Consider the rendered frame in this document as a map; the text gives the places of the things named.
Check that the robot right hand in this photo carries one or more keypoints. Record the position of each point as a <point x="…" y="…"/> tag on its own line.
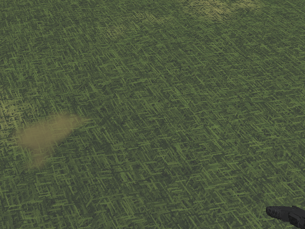
<point x="294" y="214"/>

